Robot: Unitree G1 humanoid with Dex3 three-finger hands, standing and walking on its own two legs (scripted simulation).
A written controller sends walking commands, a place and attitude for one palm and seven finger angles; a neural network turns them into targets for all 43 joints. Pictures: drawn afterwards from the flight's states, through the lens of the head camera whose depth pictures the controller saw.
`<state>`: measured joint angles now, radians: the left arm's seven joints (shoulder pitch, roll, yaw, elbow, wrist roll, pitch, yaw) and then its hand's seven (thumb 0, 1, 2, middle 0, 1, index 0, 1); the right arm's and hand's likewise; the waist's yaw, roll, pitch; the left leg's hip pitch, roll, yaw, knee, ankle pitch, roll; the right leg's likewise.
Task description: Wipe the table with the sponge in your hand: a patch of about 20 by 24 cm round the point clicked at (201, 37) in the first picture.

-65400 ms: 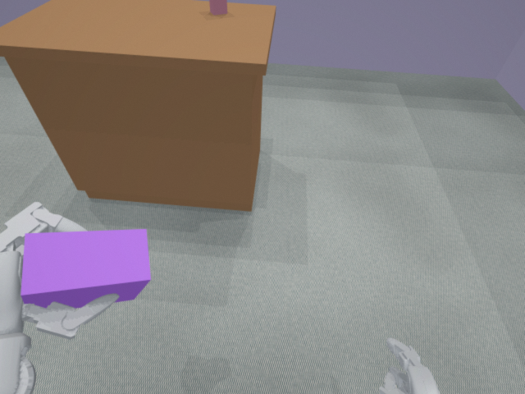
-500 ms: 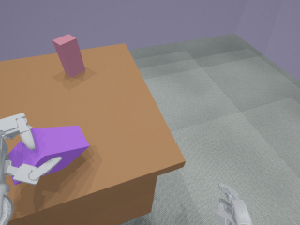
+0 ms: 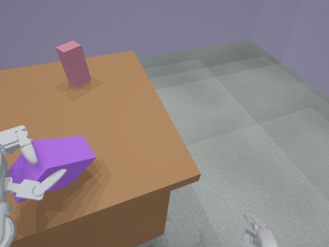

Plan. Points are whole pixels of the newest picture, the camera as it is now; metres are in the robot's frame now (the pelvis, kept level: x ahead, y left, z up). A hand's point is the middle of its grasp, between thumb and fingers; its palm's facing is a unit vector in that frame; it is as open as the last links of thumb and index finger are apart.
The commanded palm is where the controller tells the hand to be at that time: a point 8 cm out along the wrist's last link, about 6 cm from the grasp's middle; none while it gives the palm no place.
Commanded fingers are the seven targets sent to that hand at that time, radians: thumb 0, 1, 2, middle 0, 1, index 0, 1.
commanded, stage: come to a stop and stand still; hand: left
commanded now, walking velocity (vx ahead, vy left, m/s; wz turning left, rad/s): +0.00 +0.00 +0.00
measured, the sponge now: (61, 164) +0.25 +0.24 +0.10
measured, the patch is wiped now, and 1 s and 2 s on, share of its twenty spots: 0.85 0.85 0.85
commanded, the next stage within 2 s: look again from close up in 1.24 s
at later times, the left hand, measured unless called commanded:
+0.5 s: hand (27, 165) +0.21 +0.26 +0.17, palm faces +0.40 -0.85 -0.36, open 7.2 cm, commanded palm +0.16 +0.29 +0.17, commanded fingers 0.00 0.10 1.30 -1.20 -1.60 -1.20 -1.60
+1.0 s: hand (25, 162) +0.22 +0.27 +0.17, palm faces +0.40 -0.86 -0.32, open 7.1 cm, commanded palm +0.15 +0.30 +0.17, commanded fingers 0.00 0.10 1.30 -1.20 -1.60 -1.20 -1.60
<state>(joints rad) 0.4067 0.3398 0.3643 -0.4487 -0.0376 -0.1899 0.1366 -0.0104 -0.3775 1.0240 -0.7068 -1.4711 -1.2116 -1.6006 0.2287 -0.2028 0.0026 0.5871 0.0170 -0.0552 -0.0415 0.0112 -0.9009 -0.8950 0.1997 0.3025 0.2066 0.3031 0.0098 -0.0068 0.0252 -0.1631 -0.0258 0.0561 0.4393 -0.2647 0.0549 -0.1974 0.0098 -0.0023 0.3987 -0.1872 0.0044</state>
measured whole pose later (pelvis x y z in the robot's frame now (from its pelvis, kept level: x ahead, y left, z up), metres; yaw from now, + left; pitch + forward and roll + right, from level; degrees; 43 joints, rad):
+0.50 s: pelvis +0.00 +0.01 +0.00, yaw +0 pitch -1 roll -1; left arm 0.41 0.37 0.37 -0.42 -0.06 -0.28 0.09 -0.02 -0.40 1.01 -0.68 -1.45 -1.21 -1.60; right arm 0.24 -0.19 0.01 0.61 0.02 -0.13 -0.02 0.01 -0.90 -0.90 0.20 0.30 0.21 0.30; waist 0.03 -0.02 0.02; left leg -0.19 -0.04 0.07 0.48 -0.29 0.07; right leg -0.24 0.00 0.01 0.47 -0.22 0.02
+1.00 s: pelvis -0.01 +0.02 +0.00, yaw +0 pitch -1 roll -1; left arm 0.39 0.35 0.36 -0.47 -0.05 -0.23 0.12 -0.03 -0.38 1.02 -0.69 -1.45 -1.21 -1.60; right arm 0.20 -0.19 0.01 0.57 0.01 -0.10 -0.03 0.01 -0.90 -0.89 0.20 0.30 0.21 0.30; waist 0.02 -0.04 0.06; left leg -0.18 -0.04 0.07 0.46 -0.27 0.08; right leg -0.21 -0.01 0.01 0.40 -0.18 0.03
